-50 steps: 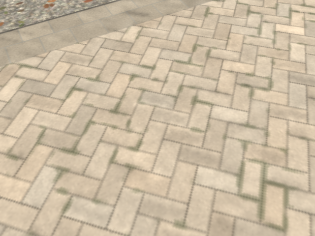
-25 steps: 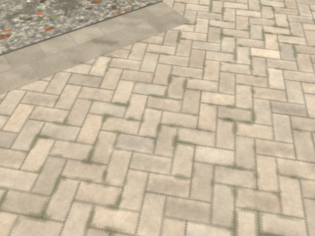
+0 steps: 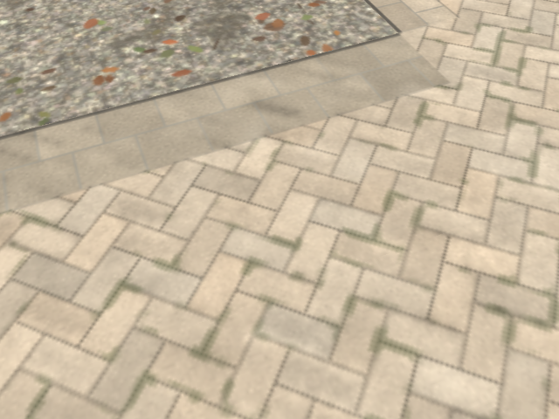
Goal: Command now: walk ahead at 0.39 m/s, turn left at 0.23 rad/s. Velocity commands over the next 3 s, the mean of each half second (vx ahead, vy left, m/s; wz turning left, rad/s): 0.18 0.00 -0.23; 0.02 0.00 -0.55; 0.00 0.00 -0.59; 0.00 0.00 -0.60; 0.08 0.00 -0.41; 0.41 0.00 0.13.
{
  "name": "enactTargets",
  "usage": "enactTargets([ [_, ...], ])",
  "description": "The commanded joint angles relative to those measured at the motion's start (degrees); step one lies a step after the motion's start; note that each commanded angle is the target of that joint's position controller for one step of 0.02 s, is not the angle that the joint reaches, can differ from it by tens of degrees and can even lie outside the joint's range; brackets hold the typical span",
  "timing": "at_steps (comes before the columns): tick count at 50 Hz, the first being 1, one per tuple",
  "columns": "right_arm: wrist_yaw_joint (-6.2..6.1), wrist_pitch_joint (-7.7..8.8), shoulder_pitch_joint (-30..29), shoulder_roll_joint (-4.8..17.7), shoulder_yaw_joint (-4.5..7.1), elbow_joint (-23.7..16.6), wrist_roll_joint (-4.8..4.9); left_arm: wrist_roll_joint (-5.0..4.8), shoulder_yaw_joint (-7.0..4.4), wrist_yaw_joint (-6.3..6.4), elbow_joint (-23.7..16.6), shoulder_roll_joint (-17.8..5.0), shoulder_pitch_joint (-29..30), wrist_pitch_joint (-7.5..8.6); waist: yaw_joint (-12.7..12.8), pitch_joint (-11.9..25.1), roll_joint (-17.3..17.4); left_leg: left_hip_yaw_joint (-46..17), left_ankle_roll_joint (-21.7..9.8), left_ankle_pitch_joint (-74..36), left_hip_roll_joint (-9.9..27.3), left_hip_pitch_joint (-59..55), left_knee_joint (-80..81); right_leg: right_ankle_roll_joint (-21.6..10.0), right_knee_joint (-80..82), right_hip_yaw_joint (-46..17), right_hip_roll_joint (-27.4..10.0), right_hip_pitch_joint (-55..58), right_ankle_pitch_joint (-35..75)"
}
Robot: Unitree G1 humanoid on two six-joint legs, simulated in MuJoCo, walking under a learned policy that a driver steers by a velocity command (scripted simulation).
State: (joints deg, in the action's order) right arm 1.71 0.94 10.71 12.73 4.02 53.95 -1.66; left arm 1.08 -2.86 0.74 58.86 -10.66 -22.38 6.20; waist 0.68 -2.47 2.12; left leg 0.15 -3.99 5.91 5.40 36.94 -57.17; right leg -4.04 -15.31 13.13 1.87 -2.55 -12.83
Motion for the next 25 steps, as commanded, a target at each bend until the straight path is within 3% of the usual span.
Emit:
enactTargets([
  [1,0.18,0.68,-2.06,-2.03,-1.33,-2.97,-0.06,0.05,0.13,0.08,-1.4,-4.18,-1.19,0.87,-1.3,-4.26,-5.59,2.73,0.59,-4.35,-2.02,-4.42,12.7,-3.96,5.27,-4.2,-13.23,-6.38,34.36],
  [5,-0.95,1.56,-4.04,-1.1,-1.93,-2.61,-0.12,-0.21,0.3,0.15,1.35,-6.02,-4.99,-0.02,-0.12,-1.88,-7.78,6.17,-0.16,-3.85,-4.84,-10.5,21.68,-4.76,-0.46,-5.84,-13.87,0.74,47.43],
  [7,-1.63,2.4,-0.24,0.96,-1.45,-1.14,-0.19,-0.1,0.14,0.46,1.46,-6.71,-3.47,-0.57,-1.89,0.0,-9.03,4.77,-1.33,-1.39,-6.06,-14.75,25.49,-4.23,-6.38,-8.1,-14.03,3.5,49.74],
  [8,-2.01,3.18,4.63,2.11,-1.0,0.71,-0.48,-0.36,0.06,0.55,1.39,-6.84,-2.28,-0.94,-4.29,2.01,-7.68,4.42,-1.93,-4.88,-6.59,-20.31,31.14,-3.12,-12.51,-8.41,-12.72,3.66,47.15],
  [9,-2.45,4.41,9.58,4.92,-0.33,2.22,-1.4,-1.08,0.14,0.58,1.14,-6.4,-2.83,-1.18,-5.92,5.47,-4.2,2.32,-2.48,-21.93,-2.75,-30.68,34.74,-1.37,-20.82,-7.71,-10.4,-1.19,37.53],
  [10,-2.92,5.18,15.16,10.27,0.85,2.35,-2.55,-2.15,0.86,0.86,-1.34,-3.63,-4.32,-1.36,-6.1,14.1,3.35,-8.45,-5.83,-55.72,12.25,-46.58,27.39,0.37,-35.76,-5.72,-6.54,-12.61,7.84],
  [11,-2.81,4.34,13.84,11.57,1.34,0.97,-0.06,-4.36,1.27,1.24,-0.84,0.01,-10.98,-2.67,-4.27,24.58,10.8,-18.68,-15.64,-70.52,23.33,-54.84,26.24,1.25,-51.69,-8.95,1.25,-21.09,-27.47],
  [12,-2.71,3.14,11.01,10.08,1.2,-0.69,1.79,-2.3,-0.32,1.65,-0.13,-4.33,-8.11,-4.13,-4.08,22.6,2.7,-14.21,-14.7,-58.19,20.4,-47.9,29.25,1.21,-55.21,-13.82,-0.92,-22.21,-25.39],
  [14,-3.57,2.11,2.41,4.52,-0.44,-2.27,1.31,-0.01,-0.95,0.9,-2.06,-2.98,-1.41,-4.91,-1.25,8.09,1.67,-7.09,-10.38,-33.27,14.79,-32.38,37.05,1.94,-53.6,-13.65,-3.87,-25.47,-17.78],
  [15,-4.29,1.84,1.17,3.17,-0.8,-2.42,1.26,0.76,-1.43,0.56,-2.3,-3.07,-0.93,-5.61,-0.01,4.67,2.7,-4.3,-8.92,-27.07,12.78,-26.88,39.57,2.59,-51.82,-13.53,-4.76,-24.23,-14.6],
  [16,-4.76,1.6,0.44,2.82,-0.88,-2.66,0.98,1.16,-1.58,0.29,-2.05,-2.34,-2.64,-6.48,1.13,4.13,3.33,-1.83,-8.45,-23.73,11.75,-22.89,40.77,3.24,-52.19,-12.48,-4.43,-21.86,-12.65],
  [19,-4.9,2.02,-0.11,4.0,-0.64,-3.5,0.25,0.73,-1.95,0.23,-3.0,-1.47,-2.88,-8.28,2.52,5.37,2.54,0.9,-9.79,-15.58,12.07,-19.24,42.31,3.94,-50.83,-11.52,-4.0,-20.89,-10.43],
  [22,-4.87,1.72,-0.47,4.86,-0.41,-3.73,0.09,1.02,-1.94,-0.16,-5.85,-2.23,1.84,-9.53,1.82,4.29,5.15,2.35,-9.27,-1.48,12.13,-18.77,44.07,3.89,-42.59,-10.88,-5.29,-22.37,-8.09],
  [25,-4.67,0.92,0.06,6.79,0.18,-3.95,0.03,0.81,-1.84,-0.96,-8.59,-3.36,5.51,-10.13,0.53,5.33,5.31,3.23,-9.0,4.56,13.51,-19.51,43.86,3.32,-35.88,-9.26,-5.0,-19.96,-8.65],
])
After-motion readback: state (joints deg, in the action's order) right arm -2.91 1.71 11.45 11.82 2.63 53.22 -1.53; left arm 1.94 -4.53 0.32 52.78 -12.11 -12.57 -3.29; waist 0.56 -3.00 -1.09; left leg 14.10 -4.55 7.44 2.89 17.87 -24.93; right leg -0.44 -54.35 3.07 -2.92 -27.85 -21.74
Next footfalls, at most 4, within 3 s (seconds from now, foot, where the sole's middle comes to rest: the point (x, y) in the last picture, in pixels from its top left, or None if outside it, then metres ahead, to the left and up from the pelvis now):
0.18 left None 0.24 0.10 -0.78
0.64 right None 0.12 -0.09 -0.78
1.16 left None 0.19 0.09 -0.78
1.60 right None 0.02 -0.06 -0.78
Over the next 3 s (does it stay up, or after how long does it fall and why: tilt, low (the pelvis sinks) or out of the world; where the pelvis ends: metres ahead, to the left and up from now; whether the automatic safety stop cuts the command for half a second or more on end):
stays up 0.14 -0.17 -0.02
